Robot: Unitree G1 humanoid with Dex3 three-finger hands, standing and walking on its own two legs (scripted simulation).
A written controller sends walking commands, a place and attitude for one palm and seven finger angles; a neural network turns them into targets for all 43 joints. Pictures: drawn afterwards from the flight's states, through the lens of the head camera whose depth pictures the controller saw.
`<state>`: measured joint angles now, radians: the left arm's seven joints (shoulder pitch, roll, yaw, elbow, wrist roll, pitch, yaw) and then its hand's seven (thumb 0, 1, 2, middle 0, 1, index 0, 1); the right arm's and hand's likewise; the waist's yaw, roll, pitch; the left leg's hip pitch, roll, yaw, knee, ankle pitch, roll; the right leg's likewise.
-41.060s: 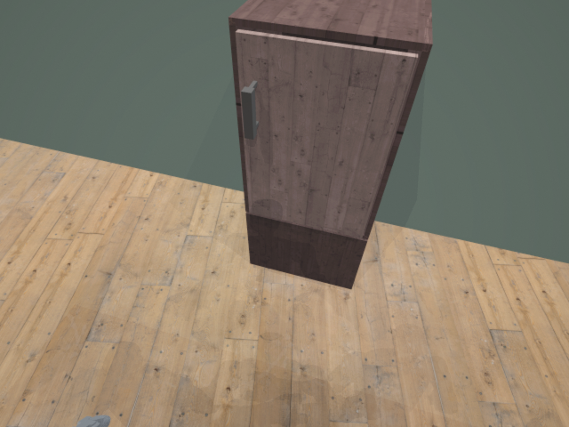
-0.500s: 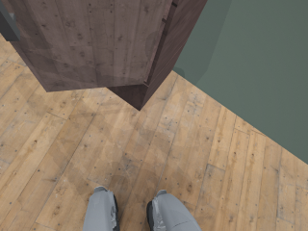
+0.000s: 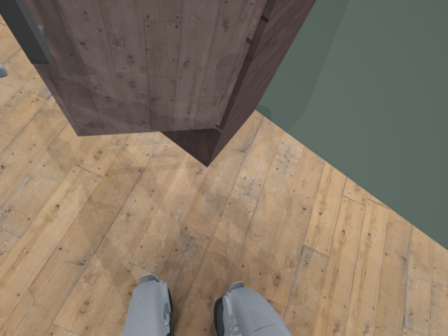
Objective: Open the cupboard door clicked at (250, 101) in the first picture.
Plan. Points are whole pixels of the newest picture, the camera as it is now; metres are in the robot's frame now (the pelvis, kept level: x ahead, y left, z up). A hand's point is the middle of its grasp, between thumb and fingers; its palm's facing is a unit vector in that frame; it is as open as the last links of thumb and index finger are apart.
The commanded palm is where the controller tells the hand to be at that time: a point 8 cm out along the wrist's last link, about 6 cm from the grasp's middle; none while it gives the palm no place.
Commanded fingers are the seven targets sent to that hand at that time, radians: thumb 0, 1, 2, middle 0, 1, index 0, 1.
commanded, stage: move the hooked fingers beside the handle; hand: left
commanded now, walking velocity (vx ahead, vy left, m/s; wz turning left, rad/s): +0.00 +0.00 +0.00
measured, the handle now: (22, 11) +0.59 +0.25 +0.10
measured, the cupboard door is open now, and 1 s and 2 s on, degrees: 46 46 46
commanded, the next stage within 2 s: slide the fingers in behind the handle in 0.08 s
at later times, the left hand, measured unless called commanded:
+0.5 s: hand out of the picture +0.55 +0.29 +0.10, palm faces +0.10 -0.99 +0.00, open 14.0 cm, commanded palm +0.55 +0.31 +0.09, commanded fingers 0.00 -0.50 0.30 -0.30 -1.20 -0.30 -1.20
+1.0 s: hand out of the picture +0.54 +0.29 +0.10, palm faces +0.15 -0.99 -0.01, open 14.4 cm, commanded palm +0.54 +0.27 +0.09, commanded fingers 0.00 -0.50 0.30 -0.30 -1.20 -0.30 -1.20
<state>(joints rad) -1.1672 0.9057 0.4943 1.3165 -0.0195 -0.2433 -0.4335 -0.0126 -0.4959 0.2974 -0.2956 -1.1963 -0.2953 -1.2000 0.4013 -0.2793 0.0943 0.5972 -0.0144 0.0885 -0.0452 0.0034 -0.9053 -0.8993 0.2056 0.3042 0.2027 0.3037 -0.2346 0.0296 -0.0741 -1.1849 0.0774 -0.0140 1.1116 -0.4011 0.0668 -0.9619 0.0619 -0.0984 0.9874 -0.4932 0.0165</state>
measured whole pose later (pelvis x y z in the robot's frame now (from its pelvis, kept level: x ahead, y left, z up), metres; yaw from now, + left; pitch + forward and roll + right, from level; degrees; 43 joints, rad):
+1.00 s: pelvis +0.01 -0.01 +0.00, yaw +1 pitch +26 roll -8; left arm -1.12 0.79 0.43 1.25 -0.08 -0.26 -0.33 -0.01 -0.50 0.30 -0.25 -1.18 -0.22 -1.19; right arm 0.41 -0.26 0.06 0.66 -0.02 0.07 -0.02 0.00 -0.91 -0.90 0.20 0.30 0.20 0.30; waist -0.19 0.03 -0.09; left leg -1.16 0.07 -0.03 1.10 -0.41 0.04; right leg -0.93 0.07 -0.11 0.98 -0.51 -0.01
